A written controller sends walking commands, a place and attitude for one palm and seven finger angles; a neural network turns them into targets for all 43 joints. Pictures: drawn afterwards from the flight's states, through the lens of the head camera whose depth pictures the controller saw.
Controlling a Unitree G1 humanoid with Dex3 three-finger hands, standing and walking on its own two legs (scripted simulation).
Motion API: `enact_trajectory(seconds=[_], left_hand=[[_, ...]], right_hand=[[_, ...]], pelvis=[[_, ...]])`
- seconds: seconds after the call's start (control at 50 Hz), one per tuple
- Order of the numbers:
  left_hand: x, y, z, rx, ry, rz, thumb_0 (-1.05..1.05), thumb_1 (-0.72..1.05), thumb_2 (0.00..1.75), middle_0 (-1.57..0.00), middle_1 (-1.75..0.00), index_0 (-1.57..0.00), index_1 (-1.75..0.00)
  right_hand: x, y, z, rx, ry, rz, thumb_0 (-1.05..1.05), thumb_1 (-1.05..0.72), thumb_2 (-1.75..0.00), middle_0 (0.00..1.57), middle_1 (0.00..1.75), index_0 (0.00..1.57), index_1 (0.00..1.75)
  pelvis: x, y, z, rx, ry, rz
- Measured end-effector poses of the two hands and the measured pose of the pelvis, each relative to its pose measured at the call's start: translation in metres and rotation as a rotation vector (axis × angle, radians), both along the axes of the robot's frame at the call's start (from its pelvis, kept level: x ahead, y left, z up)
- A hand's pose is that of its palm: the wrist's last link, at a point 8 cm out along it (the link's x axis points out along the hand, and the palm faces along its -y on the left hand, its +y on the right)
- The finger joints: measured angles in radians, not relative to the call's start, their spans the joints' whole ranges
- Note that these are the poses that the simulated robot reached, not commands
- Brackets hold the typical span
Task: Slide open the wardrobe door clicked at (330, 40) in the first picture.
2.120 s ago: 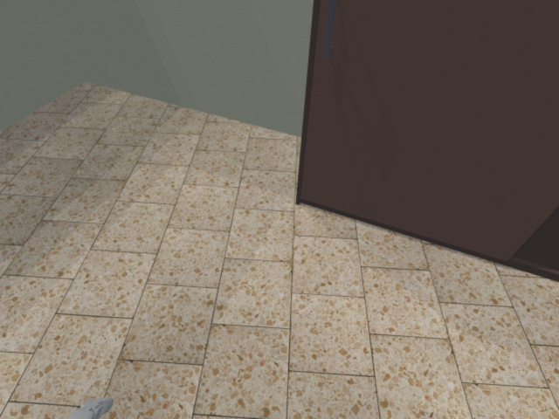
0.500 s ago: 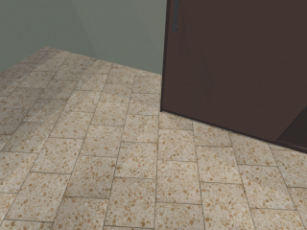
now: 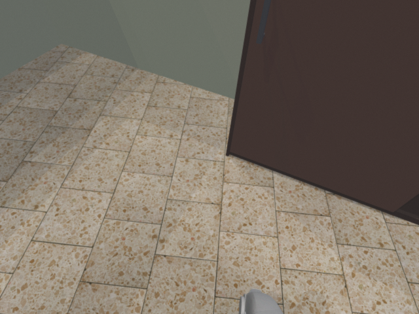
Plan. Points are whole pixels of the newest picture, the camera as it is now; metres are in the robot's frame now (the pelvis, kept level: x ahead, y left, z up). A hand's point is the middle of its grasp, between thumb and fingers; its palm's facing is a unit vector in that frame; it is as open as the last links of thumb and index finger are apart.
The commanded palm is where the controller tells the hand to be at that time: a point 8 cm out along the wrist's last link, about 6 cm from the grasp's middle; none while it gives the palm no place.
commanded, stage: walk to a spot facing it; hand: left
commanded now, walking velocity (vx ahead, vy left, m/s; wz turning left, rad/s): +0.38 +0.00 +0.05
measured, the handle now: (265, 15) +1.03 -0.17 +0.10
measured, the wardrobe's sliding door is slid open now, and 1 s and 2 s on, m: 0.00 0.00 0.00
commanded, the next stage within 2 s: turn to face it in 0.38 s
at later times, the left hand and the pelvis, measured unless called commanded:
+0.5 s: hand (145, 280) +0.22 +0.15 -0.17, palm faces +0.21 -0.95 -0.22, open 7.3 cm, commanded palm none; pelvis +0.22 -0.04 +0.00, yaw +10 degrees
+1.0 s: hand (138, 229) +0.34 +0.19 -0.17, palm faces +0.08 -0.97 -0.24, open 7.4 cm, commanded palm none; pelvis +0.31 -0.01 -0.01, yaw -2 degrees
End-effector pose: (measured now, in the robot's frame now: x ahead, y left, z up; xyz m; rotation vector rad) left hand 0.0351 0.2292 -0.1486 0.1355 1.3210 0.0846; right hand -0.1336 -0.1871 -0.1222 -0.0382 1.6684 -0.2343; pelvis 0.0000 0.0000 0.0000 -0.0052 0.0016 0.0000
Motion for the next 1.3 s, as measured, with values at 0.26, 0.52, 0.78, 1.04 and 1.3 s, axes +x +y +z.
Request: enact_trajectory(seconds=[0.26, 0.52, 0.78, 1.04, 1.3], left_hand=[[0.194, -0.052, 0.001, 0.031, -0.254, 0.014, 0.0, 0.91, 0.89, -0.19, -0.3, -0.2, -0.3], [0.161, -0.034, 0.008, 0.067, -0.027, 0.236, 0.0, 0.93, 0.89, -0.19, -0.3, -0.2, -0.3], [0.164, -0.025, -0.012, -0.042, 0.241, 0.266, 0.01, 0.91, 0.89, -0.19, -0.3, -0.2, -0.3], [0.318, 0.004, 0.013, 0.125, -0.056, 0.054, 0.01, 0.91, 0.9, -0.19, -0.3, -0.19, -0.29], [0.385, -0.037, 0.037, 0.146, -0.127, -0.146, 0.01, 0.9, 0.89, -0.2, -0.3, -0.2, -0.3]], right_hand=[[0.17, -0.066, -0.038, 0.008, -0.06, 0.039, 0.0, -0.91, -0.9, 0.2, 0.3, 0.2, 0.3], [0.48, -0.077, -0.007, -0.026, -0.493, 0.332, 0.0, -0.91, -0.9, 0.2, 0.3, 0.2, 0.29], [0.573, 0.009, -0.008, -0.001, -0.566, 0.372, 0.0, -0.91, -0.9, 0.2, 0.3, 0.2, 0.3], [0.526, -0.07, -0.033, -0.052, -0.508, 0.102, -0.02, -0.92, -0.9, 0.21, 0.3, 0.21, 0.3], [0.464, -0.123, -0.024, -0.11, -0.403, -0.051, 0.0, -0.91, -0.9, 0.2, 0.3, 0.2, 0.29]], pelvis=[[0.131, -0.047, -0.021, 0.001, -0.041, 0.053], [0.229, -0.039, -0.001, -0.018, -0.018, 0.187], [0.296, 0.008, -0.008, -0.02, -0.039, 0.091], [0.308, -0.02, -0.015, 0.027, -0.034, -0.065], [0.314, -0.047, 0.0, 0.046, 0.0, -0.196]])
